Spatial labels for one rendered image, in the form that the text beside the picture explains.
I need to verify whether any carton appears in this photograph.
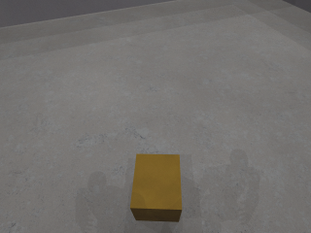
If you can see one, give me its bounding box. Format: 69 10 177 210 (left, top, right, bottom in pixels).
130 153 183 222

